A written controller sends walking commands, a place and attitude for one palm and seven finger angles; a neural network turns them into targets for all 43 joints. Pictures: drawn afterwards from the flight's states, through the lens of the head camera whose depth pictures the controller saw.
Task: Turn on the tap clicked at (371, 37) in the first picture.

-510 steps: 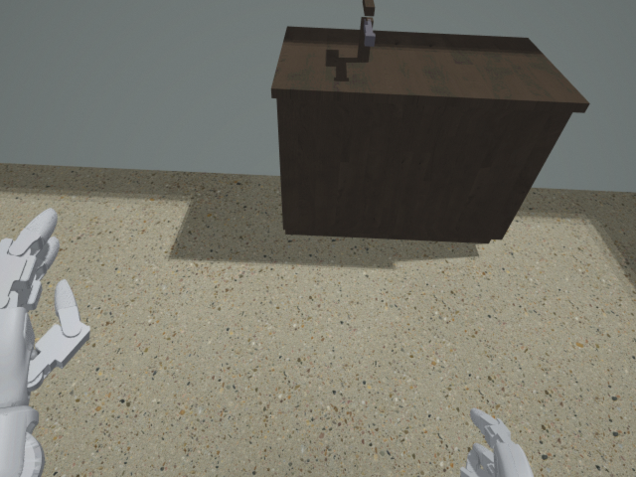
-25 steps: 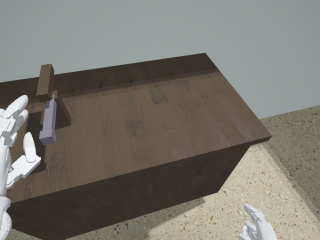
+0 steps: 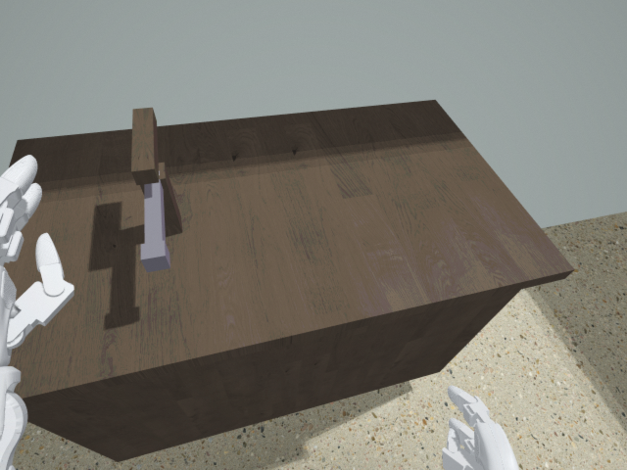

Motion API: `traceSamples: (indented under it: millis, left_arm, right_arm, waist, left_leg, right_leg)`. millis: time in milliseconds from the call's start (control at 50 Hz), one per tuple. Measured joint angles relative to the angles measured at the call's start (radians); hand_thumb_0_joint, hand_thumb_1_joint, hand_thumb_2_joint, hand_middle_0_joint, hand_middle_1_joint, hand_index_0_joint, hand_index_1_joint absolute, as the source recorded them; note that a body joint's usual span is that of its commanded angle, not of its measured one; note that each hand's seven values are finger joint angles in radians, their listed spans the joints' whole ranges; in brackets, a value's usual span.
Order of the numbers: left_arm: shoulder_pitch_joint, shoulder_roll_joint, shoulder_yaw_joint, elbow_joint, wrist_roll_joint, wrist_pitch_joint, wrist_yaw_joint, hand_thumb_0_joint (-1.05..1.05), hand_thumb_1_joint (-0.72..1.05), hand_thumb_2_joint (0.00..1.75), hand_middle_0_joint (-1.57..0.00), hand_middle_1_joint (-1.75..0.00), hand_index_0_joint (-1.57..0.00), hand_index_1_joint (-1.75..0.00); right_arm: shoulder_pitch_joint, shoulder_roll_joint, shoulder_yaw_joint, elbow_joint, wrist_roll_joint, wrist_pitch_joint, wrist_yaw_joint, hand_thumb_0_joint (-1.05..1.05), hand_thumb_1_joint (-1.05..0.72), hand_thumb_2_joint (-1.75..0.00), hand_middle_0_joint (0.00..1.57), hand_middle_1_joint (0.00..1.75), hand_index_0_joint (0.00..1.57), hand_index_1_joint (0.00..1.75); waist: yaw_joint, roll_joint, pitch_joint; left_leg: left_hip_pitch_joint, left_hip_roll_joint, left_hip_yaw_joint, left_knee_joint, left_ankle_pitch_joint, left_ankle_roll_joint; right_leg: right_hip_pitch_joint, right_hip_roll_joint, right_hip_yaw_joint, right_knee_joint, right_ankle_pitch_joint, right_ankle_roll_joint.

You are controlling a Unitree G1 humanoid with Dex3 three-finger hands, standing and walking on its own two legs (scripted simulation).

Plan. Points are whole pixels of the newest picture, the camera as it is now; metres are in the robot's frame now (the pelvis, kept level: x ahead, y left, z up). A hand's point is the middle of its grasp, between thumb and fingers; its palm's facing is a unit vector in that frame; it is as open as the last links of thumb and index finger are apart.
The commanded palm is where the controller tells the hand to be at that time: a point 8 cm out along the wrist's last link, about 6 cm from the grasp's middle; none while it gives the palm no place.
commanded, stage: come to a stop and stand still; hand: left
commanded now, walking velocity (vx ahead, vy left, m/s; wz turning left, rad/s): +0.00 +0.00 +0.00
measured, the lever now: (155, 256) +0.33 +0.24 +0.07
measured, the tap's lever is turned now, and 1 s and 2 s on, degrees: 0 0 0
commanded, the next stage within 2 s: look again from close up in 0.28 s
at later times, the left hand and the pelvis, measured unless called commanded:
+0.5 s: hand (71, 289) +0.23 +0.26 +0.16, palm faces +0.38 -0.85 -0.38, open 7.4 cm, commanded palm +0.17 +0.29 +0.18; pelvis +0.01 +0.01 +0.00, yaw +0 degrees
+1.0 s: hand (103, 293) +0.23 +0.23 +0.16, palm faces +0.36 -0.86 -0.36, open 7.4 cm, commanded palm +0.17 +0.26 +0.18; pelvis +0.00 -0.02 +0.00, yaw -1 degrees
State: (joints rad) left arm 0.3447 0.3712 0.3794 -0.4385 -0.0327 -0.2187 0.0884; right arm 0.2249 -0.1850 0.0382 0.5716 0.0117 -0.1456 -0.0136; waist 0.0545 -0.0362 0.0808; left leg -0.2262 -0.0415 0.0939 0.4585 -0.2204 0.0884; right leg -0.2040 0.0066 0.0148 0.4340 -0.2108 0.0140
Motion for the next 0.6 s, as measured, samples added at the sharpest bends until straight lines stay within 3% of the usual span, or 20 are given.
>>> traceSamples:
  millis: [260, 440, 600]
  left_arm:
    - [0.043, 0.017, -0.029, -0.020, 0.006, 0.007, -0.011, 0.01, 0.89, 0.90, -0.21, -0.30, -0.21, -0.30]
    - [0.056, 0.016, -0.020, -0.029, -0.003, 0.003, -0.001, 0.01, 0.89, 0.90, -0.21, -0.30, -0.21, -0.30]
    - [0.068, -0.005, -0.040, -0.003, -0.005, 0.009, 0.003, 0.01, 0.89, 0.90, -0.21, -0.30, -0.21, -0.30]
  right_arm:
    - [-0.037, 0.023, 0.007, -0.031, -0.011, 0.020, 0.012, 0.01, -0.90, -0.90, 0.20, 0.30, 0.20, 0.30]
    - [-0.025, -0.001, -0.005, -0.017, -0.002, 0.041, 0.005, 0.01, -0.90, -0.90, 0.20, 0.30, 0.20, 0.30]
    - [-0.017, -0.015, -0.018, -0.008, 0.003, 0.047, -0.011, 0.01, -0.90, -0.90, 0.20, 0.30, 0.20, 0.30]
  waist:
    - [-0.019, -0.016, -0.002]
    - [-0.018, 0.004, -0.007]
    - [-0.025, 0.016, -0.025]
  left_leg:
    - [0.020, -0.030, 0.010, -0.027, 0.002, 0.017]
    - [0.015, -0.014, -0.005, -0.017, -0.003, 0.004]
    - [0.013, 0.001, -0.009, -0.018, 0.001, -0.003]
  right_leg:
    - [0.003, -0.028, 0.009, 0.011, -0.021, -0.009]
    - [0.025, -0.014, -0.007, -0.033, 0.004, 0.012]
    - [0.030, 0.000, -0.010, -0.048, 0.014, 0.004]
